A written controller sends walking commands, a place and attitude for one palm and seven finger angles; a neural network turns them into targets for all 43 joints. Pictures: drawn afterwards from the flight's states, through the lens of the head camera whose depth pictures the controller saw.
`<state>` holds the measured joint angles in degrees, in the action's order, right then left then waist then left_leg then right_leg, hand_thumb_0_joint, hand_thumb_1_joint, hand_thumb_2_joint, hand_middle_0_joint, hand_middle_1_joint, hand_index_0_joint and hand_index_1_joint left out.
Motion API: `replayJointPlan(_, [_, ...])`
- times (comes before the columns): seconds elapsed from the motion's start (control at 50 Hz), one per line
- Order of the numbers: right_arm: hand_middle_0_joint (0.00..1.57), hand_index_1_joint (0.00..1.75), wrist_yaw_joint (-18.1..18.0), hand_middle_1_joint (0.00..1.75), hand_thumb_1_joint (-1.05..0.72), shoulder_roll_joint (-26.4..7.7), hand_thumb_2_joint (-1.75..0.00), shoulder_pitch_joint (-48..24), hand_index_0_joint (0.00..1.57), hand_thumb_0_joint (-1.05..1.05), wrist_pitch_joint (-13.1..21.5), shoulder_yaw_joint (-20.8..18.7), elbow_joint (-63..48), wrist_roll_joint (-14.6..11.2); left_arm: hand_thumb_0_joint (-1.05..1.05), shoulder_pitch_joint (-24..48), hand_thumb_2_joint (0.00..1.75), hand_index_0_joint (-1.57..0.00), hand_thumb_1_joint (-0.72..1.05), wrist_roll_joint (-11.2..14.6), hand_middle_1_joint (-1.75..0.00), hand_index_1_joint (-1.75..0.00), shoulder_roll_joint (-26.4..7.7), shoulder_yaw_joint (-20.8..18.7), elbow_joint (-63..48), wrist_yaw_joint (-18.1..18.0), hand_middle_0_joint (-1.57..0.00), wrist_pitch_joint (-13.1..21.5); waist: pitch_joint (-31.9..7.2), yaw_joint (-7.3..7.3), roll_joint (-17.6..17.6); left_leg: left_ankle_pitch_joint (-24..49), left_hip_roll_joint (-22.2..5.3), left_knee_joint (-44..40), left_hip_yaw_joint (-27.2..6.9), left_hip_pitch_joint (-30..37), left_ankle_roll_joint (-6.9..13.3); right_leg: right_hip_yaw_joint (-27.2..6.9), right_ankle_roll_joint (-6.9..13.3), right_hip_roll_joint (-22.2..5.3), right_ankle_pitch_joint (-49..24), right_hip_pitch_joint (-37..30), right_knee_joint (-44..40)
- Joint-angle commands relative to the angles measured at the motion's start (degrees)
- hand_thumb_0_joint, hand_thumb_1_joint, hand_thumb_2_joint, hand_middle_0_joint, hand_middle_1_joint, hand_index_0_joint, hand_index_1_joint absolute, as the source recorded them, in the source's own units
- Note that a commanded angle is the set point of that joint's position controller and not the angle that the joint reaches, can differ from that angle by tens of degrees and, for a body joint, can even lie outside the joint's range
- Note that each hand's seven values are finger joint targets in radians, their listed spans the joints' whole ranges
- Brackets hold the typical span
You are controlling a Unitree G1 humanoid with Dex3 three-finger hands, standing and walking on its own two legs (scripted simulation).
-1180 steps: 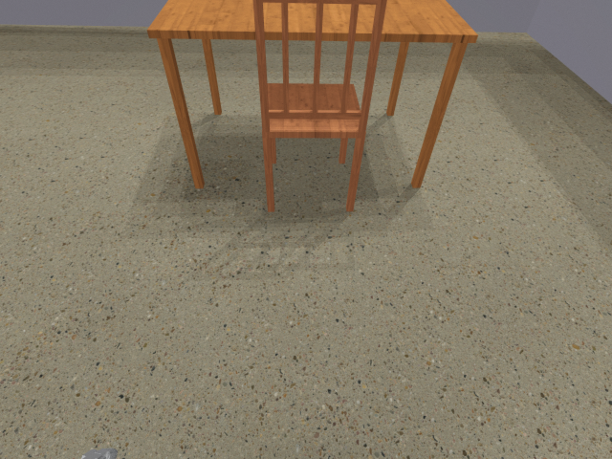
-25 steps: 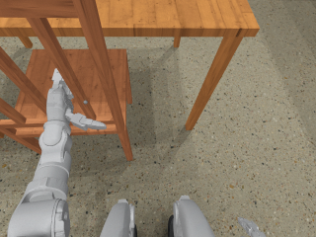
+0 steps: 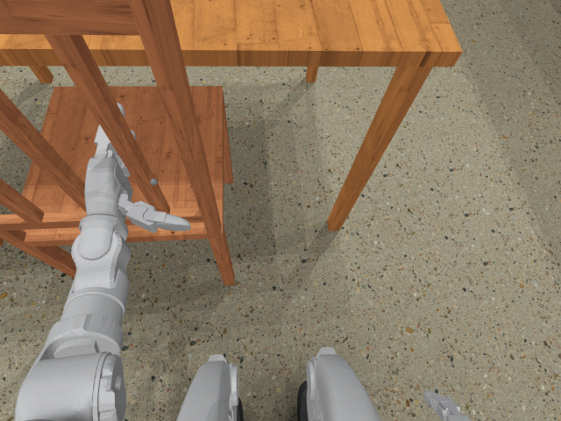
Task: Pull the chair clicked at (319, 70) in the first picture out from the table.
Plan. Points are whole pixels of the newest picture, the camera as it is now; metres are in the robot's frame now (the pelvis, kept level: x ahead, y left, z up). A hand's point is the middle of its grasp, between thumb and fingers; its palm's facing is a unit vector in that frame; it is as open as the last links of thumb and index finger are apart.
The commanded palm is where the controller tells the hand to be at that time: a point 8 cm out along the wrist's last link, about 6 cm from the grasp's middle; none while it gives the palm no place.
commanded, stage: hook a spindle and tug to test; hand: left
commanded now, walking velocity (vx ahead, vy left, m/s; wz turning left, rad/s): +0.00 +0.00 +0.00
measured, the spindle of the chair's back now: (44, 155) +0.46 +0.31 +0.05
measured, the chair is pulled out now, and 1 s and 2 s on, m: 0.00 0.00 0.04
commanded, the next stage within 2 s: step backward, pulling the chair out in 1.44 s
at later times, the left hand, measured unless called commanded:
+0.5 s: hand (153, 186) +0.43 +0.18 +0.02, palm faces +0.07 -1.00 -0.03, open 11.8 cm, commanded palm +0.41 +0.22 +0.03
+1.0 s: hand (153, 183) +0.44 +0.17 +0.02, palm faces +0.07 -1.00 -0.02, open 5.1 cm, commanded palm +0.40 +0.22 +0.03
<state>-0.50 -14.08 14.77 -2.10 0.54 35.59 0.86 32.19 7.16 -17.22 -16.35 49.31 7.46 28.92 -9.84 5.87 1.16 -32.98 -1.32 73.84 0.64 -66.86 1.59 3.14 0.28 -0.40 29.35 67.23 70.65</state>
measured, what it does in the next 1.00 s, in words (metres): stands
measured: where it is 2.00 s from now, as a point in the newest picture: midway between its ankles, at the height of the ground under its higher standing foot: outside the picture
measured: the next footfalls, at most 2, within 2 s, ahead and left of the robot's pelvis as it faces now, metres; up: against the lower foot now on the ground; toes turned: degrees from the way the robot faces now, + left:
none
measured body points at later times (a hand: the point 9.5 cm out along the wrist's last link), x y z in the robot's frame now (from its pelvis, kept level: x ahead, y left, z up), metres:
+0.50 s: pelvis +0.00 +0.00 +0.00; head +0.14 +0.02 +0.43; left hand +0.43 +0.23 +0.02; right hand +0.09 -0.26 -0.12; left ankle +0.01 +0.10 -0.62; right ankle +0.03 -0.12 -0.62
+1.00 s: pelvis +0.00 +0.00 +0.00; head +0.14 +0.02 +0.43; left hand +0.43 +0.23 +0.02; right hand +0.09 -0.26 -0.12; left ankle +0.01 +0.10 -0.62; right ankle +0.03 -0.12 -0.62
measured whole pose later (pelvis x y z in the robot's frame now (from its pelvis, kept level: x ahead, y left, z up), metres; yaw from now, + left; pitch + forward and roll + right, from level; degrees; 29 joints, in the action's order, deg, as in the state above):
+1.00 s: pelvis +0.00 +0.00 +0.00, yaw +0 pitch +26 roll -2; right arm 0.0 -13.7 14.9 -2.4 0.5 35.0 0.6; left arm 28.8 8.1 -16.3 -15.5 45.6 6.0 27.9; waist -10.2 5.8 1.2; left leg -33.2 -1.5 73.0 1.0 -65.5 1.7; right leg 2.7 0.1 -0.1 29.3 66.1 69.7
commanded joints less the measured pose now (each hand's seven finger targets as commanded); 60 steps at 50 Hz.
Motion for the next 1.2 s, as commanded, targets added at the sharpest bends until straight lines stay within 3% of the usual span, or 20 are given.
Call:
replayJointPlan(0.0, [0.2, 0.3, -0.43, 0.3, -0.9, -9.26, -0.9, 5.88, 0.2, 0.0, 1.23, -3.57, -4.68, -0.24, 0.0, 18.92, 0.3, -0.13, -0.5, 0.67, -0.3, -0.3, -8.52, -0.41, -11.69, -0.42, -0.13, 3.96, -26.32, 0.98, 3.92, 23.44, 0.45, -8.92, -3.32, 19.74, -1.19, -1.25, 1.11, 1.29, -16.93, -13.66, -7.53])
replayJointPlan(0.04, [0.2, 0.3, -0.48, 0.3, -0.9, -9.42, -0.9, 5.89, 0.2, 0.0, 1.01, -3.49, -4.82, -0.13, 0.0, 18.62, 0.3, -0.17, -0.5, 0.57, -0.41, -0.41, -10.53, -1.95, -11.8, -0.77, -0.17, 3.98, -27.04, 0.49, 3.26, 23.56, 0.52, -8.86, -3.21, 18.85, -1.16, -1.45, 1.11, 1.23, -17.71, -15.19, -7.31])
replayJointPlan(0.18, [0.2, 0.3, -0.44, 0.3, -0.9, -9.17, -0.9, 5.67, 0.2, 0.0, 1.06, -3.54, -5.01, -0.07, 0.0, 18.97, 0.3, -0.29, -0.5, 0.53, -0.79, -0.79, -9.75, -1.23, -12.4, -0.98, -0.29, 4.18, -27.41, 0.99, 2.73, 23.41, 0.64, -8.34, -2.96, 18.29, -0.94, -1.79, 1.04, 1.29, -18.51, -15.93, -7.35])
replayJointPlan(0.22, [0.2, 0.3, -0.43, 0.3, -0.9, -9.0, -0.9, 5.43, 0.2, 0.0, 1.02, -3.55, -5.26, -0.14, 0.0, 17.63, 0.3, -0.32, -0.5, 0.58, -0.9, -0.9, -9.46, -1.07, -13.65, -0.79, -0.32, 4.3, -28.19, 0.26, 4.41, 24.91, 0.6, -8.67, -2.82, 19.54, -1.24, -1.71, 1.11, 1.24, -19.43, -16.17, -7.21])
replayJointPlan(0.28, [0.2, 0.3, -0.35, 0.3, -0.9, -9.02, -0.9, 5.5, 0.2, 0.0, 1.04, -3.57, -5.25, -0.24, 0.0, 16.28, 0.37, -0.38, -0.33, 1.01, -1.07, -1.07, -9.19, -1.02, -13.43, -0.72, -0.38, 3.95, -27.5, 0.55, 2.32, 24.28, 0.62, -8.67, -2.78, 18.26, -0.99, -1.83, 1.03, 1.34, -19.6, -17.18, -7.53])
replayJointPlan(0.32, [0.2, 0.3, -0.28, 0.3, -0.9, -8.93, -0.9, 5.29, 0.2, 0.0, 1.0, -3.51, -5.34, -0.31, 0.0, 14.55, 0.42, -0.41, -0.22, 1.09, -1.18, -1.18, -9.7, -1.77, -13.43, -0.69, -0.41, 3.8, -27.29, -0.35, 3.0, 23.33, 0.76, -9.02, -2.49, 17.76, -1.16, -1.84, 1.09, 1.28, -19.05, -17.82, -7.72])
replayJointPlan(0.34, [0.2, 0.3, -0.36, 0.3, -0.9, -8.88, -0.9, 5.06, 0.2, 0.0, 0.98, -3.41, -5.24, -0.43, 0.0, 15.15, 0.44, -0.43, -0.16, 1.22, -1.23, -1.23, -8.63, -0.77, -12.5, -0.6, -0.43, 3.53, -25.74, 0.7, 1.31, 22.18, 0.8, -8.86, -2.35, 16.68, -0.86, -2.01, 0.9, 1.34, -18.69, -17.52, -8.23])
replayJointPlan(0.36, [0.2, 0.3, -0.58, 0.3, -0.9, -8.99, -0.9, 5.14, 0.2, 0.0, 0.96, -3.41, -4.94, -0.38, 0.0, 16.67, 0.47, -0.45, -0.11, 1.11, -1.29, -1.29, -10.03, -1.74, -12.43, -0.69, -0.45, 3.66, -24.86, 0.87, 0.88, 20.92, 0.76, -8.83, -2.29, 15.45, -0.79, -2.15, 0.82, 1.29, -17.98, -17.55, -8.29])
replayJointPlan(0.42, [0.2, 0.3, -0.77, 0.3, -0.9, -9.0, -0.9, 4.9, 0.2, 0.0, 1.37, -3.25, -4.78, -0.26, 0.0, 19.79, 0.54, -0.5, 0.06, 0.85, -1.45, -1.45, -9.97, -1.17, -12.87, -0.58, -0.5, 4.46, -25.28, 0.88, 3.67, 19.12, 0.95, -8.76, -2.44, 16.0, -0.91, -2.31, 0.97, 1.17, -15.56, -15.92, -8.15])
replayJointPlan(0.48, [0.2, 0.3, -0.82, 0.3, -0.9, -9.17, -0.9, 5.25, 0.2, 0.0, 1.79, -3.41, -4.35, -0.08, 0.0, 22.09, 0.61, -0.5, 0.23, 0.97, -1.45, -1.45, -9.29, -0.32, -13.21, -0.55, -0.5, 5.18, -26.67, 1.51, 4.79, 20.99, 0.76, -8.62, -3.17, 18.67, -1.01, -1.8, 1.21, 1.29, -15.73, -14.32, -7.72])
replayJointPlan(0.52, [0.2, 0.3, -0.7, 0.3, -0.9, -9.22, -0.9, 5.37, 0.2, 0.0, 1.75, -3.6, -4.48, -0.1, 0.0, 19.02, 0.66, -0.5, 0.34, 0.89, -1.45, -1.45, -9.33, -0.76, -12.96, -0.44, -0.5, 5.07, -28.76, 0.43, 5.16, 23.06, 0.66, -8.68, -3.16, 20.1, -1.32, -1.64, 1.28, 1.24, -17.08, -15.01, -7.44])
replayJointPlan(0.6, [0.2, 0.3, -0.52, 0.3, -0.9, -9.18, -0.9, 5.46, 0.2, 0.0, 1.34, -3.42, -4.42, -0.15, 0.0, 19.11, 0.76, -0.5, 0.56, 0.76, -1.45, -1.45, -8.78, -0.36, -10.86, -0.46, -0.5, 3.82, -26.75, 1.11, 3.39, 22.28, 0.77, -8.61, -2.9, 17.61, -0.98, -1.72, 1.03, 1.22, -17.46, -15.5, -7.62])
replayJointPlan(0.7, [0.2, 0.3, -0.48, 0.3, -0.9, -9.23, -0.9, 5.35, 0.2, 0.0, 1.11, -3.49, -5.03, -0.21, 0.0, 17.16, 0.88, -0.5, 0.84, 0.93, -1.45, -1.45, -10.37, -1.71, -13.58, -0.61, -0.5, 4.15, -28.16, 0.1, 3.4, 23.59, 0.66, -8.82, -2.78, 18.46, -1.11, -1.9, 1.14, 1.28, -18.67, -16.87, -7.52])
replayJointPlan(0.72, [0.2, 0.3, -0.37, 0.3, -0.9, -8.89, -0.9, 5.34, 0.2, 0.0, 1.15, -3.52, -5.22, -0.27, 0.0, 16.14, 0.9, -0.5, 0.9, 1.18, -1.45, -1.45, -8.38, -0.43, -13.62, -0.46, -0.5, 4.05, -27.84, 0.3, 3.28, 23.91, 0.69, -8.94, -2.59, 18.73, -1.06, -1.77, 1.08, 1.35, -19.14, -17.17, -7.78])
replayJointPlan(0.78, [0.2, 0.3, -0.33, 0.3, -0.9, -9.15, -0.9, 5.39, 0.2, 0.0, 1.24, -3.63, -5.3, -0.3, 0.0, 15.85, 0.9, -0.5, 0.9, 1.06, -1.45, -1.45, -9.18, -0.74, -14.11, -0.62, -0.5, 4.13, -26.89, 0.18, 2.75, 23.1, 0.65, -9.13, -2.89, 17.98, -1.09, -1.74, 1.21, 1.42, -18.35, -17.03, -7.66])
replayJointPlan(0.8, [0.2, 0.3, -0.18, 0.3, -0.9, -8.91, -0.9, 5.21, 0.2, 0.0, 1.31, -3.6, -5.4, -0.37, 0.0, 14.84, 0.9, -0.5, 0.9, 1.08, -1.45, -1.45, -7.53, 0.25, -14.02, -0.6, -0.5, 4.07, -26.96, 0.14, 3.44, 23.03, 0.63, -9.44, -2.8, 18.81, -1.2, -1.52, 1.18, 1.44, -17.92, -16.43, -7.86])
replayJointPlan(0.94, [0.2, 0.3, 0.04, 0.3, -0.9, -8.85, -0.9, 4.72, 0.2, 0.0, 1.29, -3.66, -5.91, -0.54, 0.0, 10.04, 0.9, -0.5, 0.9, 1.53, -1.45, -1.45, -6.57, 0.76, -15.77, -0.47, -0.5, 3.56, -26.01, -0.52, 3.24, 23.31, 0.62, -9.85, -2.44, 18.85, -1.23, -1.56, 1.21, 1.44, -18.43, -17.12, -8.23])
replayJointPlan(1.0, [0.2, 0.3, 0.15, 0.3, -0.9, -8.92, -0.9, 4.84, 0.2, 0.0, 1.3, -3.69, -6.28, -0.52, 0.0, 8.05, 0.9, -0.5, 0.9, 1.51, -1.45, -1.45, -7.0, 0.52, -17.2, -0.51, -0.5, 3.47, -26.39, -0.93, 2.76, 25.66, 0.39, -9.94, -2.75, 19.52, -1.38, -1.3, 1.3, 1.48, -20.04, -17.48, -7.66])
replayJointPlan(1.12, [0.2, 0.3, 0.75, 0.3, -0.9, -8.51, -0.9, 4.73, 0.2, 0.0, 1.45, -4.23, -7.03, -0.67, 0.0, 2.32, 0.9, -0.5, 0.9, 1.91, -1.45, -1.45, -3.27, 3.53, -22.7, -0.97, -0.5, 2.81, -28.17, -1.4, 4.2, 31.87, -0.17, -10.05, -2.84, 23.88, -1.83, -0.81, 1.27, 1.51, -23.15, -17.52, -7.56])
replayJointPlan(1.18, [0.2, 0.3, 0.95, 0.3, -0.9, -8.57, -0.9, 4.69, 0.2, 0.0, 1.51, -4.19, -7.4, -0.72, 0.0, -1.6, 0.9, -0.5, 0.9, 2.09, -1.45, -1.45, -3.34, 3.66, -23.43, -1.0, -0.5, 2.18, -26.59, -1.69, 2.95, 32.61, -0.11, -10.28, -2.77, 22.48, -1.64, -0.93, 1.27, 1.57, -24.43, -18.94, -7.74])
